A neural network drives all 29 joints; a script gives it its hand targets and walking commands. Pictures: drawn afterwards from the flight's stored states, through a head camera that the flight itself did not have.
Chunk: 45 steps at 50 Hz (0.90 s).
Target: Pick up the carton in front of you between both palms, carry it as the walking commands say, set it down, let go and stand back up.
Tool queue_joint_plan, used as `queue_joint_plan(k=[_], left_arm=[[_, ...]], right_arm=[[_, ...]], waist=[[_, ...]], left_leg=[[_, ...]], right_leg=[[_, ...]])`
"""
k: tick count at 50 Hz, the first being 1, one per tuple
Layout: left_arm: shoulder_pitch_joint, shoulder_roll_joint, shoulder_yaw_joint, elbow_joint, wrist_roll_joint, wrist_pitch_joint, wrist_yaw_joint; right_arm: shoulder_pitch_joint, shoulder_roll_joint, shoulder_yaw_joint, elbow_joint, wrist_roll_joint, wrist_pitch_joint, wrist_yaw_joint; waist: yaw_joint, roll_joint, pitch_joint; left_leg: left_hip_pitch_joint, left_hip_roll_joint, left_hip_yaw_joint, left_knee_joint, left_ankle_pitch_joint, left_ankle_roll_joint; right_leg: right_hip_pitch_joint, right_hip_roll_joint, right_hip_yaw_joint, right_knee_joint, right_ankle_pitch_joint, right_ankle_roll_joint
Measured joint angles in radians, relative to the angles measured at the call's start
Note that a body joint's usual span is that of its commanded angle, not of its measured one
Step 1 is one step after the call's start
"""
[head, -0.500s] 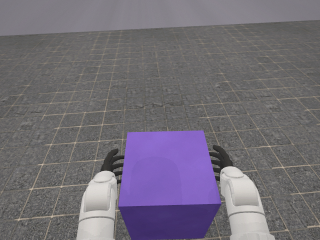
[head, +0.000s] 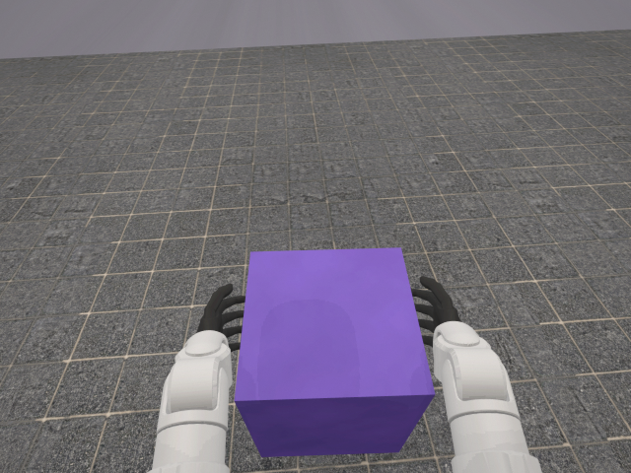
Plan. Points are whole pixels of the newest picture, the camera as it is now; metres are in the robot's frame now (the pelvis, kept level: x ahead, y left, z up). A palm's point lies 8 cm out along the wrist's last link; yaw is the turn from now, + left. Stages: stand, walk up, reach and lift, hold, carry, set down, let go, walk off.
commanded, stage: carry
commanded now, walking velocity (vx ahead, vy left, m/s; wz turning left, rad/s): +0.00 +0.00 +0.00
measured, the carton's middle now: (328, 357) +0.31 +0.00 -0.04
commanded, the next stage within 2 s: hold in 0.06 s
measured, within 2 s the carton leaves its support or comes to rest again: neither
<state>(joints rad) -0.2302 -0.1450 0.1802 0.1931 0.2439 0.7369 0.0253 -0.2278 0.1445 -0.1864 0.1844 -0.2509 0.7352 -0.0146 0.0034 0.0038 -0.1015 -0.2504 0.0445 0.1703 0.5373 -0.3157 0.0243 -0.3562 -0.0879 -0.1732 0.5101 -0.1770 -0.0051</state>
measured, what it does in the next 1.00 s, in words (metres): lowers itself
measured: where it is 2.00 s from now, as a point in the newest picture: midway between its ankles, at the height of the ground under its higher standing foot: outside the picture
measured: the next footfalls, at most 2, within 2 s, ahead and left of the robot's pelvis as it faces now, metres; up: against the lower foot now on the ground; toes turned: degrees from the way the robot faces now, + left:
none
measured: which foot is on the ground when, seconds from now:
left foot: down 0.00-1.00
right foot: down 0.00-1.00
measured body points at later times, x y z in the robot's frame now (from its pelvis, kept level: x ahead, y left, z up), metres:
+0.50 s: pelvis -0.02 -0.02 +0.01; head -0.05 -0.03 +0.45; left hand +0.28 +0.17 +0.04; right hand +0.31 -0.14 +0.04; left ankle -0.02 +0.10 -0.73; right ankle +0.05 -0.13 -0.73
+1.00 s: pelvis -0.05 -0.02 -0.06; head +0.17 +0.00 +0.33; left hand +0.35 +0.17 -0.15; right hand +0.36 -0.14 -0.15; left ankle -0.02 +0.10 -0.73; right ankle +0.05 -0.13 -0.73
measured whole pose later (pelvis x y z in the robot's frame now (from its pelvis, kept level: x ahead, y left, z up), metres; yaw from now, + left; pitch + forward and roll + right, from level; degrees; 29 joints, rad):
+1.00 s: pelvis -0.05 -0.02 -0.06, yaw +9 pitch +23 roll +0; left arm -0.69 -0.09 0.40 0.62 0.29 0.17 -0.01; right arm -0.61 0.18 -0.46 0.47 -0.29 0.20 -0.04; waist -0.05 0.02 0.10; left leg -1.01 -0.07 -0.09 0.96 -0.35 0.00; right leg -1.05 0.05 0.05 0.91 -0.27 0.01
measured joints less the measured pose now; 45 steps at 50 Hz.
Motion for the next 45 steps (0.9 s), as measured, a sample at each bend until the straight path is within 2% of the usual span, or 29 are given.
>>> queue_joint_plan(k=[3,5,7,9,13,20,26,31,36,41,45], left_arm=[[-0.002,0.0,0.001,-0.001,0.0,0.0,0.0],[-0.008,-0.002,0.002,-0.002,0.004,-0.01,-0.005],[-0.006,-0.002,-0.003,0.002,0.011,-0.019,-0.012],[-0.012,-0.003,-0.004,0.016,0.016,-0.022,-0.015],[-0.016,-0.004,0.006,0.034,0.021,-0.03,-0.017],[-0.045,-0.01,0.048,0.073,0.03,-0.034,-0.02],[-0.173,-0.036,0.173,0.222,0.105,-0.088,-0.05],[-0.324,-0.026,0.305,0.376,0.191,-0.17,-0.085],[-0.421,-0.008,0.375,0.456,0.245,-0.254,-0.103],[-0.441,0.014,0.36,0.47,0.221,-0.38,-0.096],[-0.451,0.034,0.31,0.464,0.154,-0.493,-0.075]], right_arm=[[-0.001,0.0,-0.001,-0.001,0.0,-0.001,0.0],[-0.001,0.001,-0.001,-0.016,-0.002,-0.002,-0.001],[0.01,-0.001,0.006,-0.027,-0.007,-0.005,-0.001],[0.018,-0.003,0.006,-0.029,-0.01,-0.006,-0.002],[0.005,-0.001,-0.001,-0.006,-0.01,-0.011,-0.003],[-0.043,0.01,-0.028,0.051,-0.038,-0.012,0.007],[-0.164,0.047,-0.169,0.17,-0.095,-0.048,0.022],[-0.301,0.072,-0.297,0.29,-0.161,-0.117,0.021],[-0.389,0.082,-0.373,0.355,-0.212,-0.204,0.022],[-0.404,0.086,-0.373,0.362,-0.207,-0.339,0.013],[-0.393,0.069,-0.333,0.338,-0.148,-0.457,-0.006]], waist=[[0.0,0.0,0.0],[-0.008,0.009,0.058],[-0.007,0.014,0.104],[-0.019,0.008,0.13],[-0.005,0.01,0.152],[-0.003,0.018,0.161],[-0.019,0.016,0.179],[-0.019,0.02,0.209],[-0.019,0.021,0.233],[-0.033,0.021,0.246],[-0.043,0.019,0.253]], left_leg=[[-0.001,-0.001,0.001,0.0,0.0,0.002],[0.056,-0.015,-0.041,-0.029,0.041,0.003],[0.115,-0.022,-0.061,-0.063,0.037,0.004],[0.153,-0.039,-0.09,-0.094,0.046,0.005],[0.194,-0.05,-0.119,-0.128,0.069,0.002],[0.21,-0.055,-0.165,-0.121,0.077,-0.008],[0.174,-0.065,-0.207,-0.063,0.063,-0.01],[0.088,-0.071,-0.242,0.034,0.029,-0.009],[-0.065,-0.079,-0.266,0.128,0.007,-0.022],[-0.285,-0.091,-0.27,0.209,0.003,-0.031],[-0.49,-0.102,-0.265,0.289,-0.006,-0.031]], right_leg=[[-0.001,-0.001,0.001,0.0,0.001,0.002],[0.064,0.028,0.053,-0.036,0.019,-0.003],[0.127,0.04,0.074,-0.075,0.028,0.004],[0.176,0.055,0.139,-0.108,0.041,0.012],[0.219,0.058,0.153,-0.13,0.041,0.027],[0.25,0.072,0.159,-0.125,0.037,0.018],[0.223,0.098,0.189,-0.062,0.009,0.005],[0.148,0.126,0.206,0.021,-0.024,-0.006],[0.003,0.137,0.204,0.105,-0.044,-0.01],[-0.215,0.136,0.205,0.185,-0.05,-0.007],[-0.421,0.135,0.213,0.264,-0.057,0.001]])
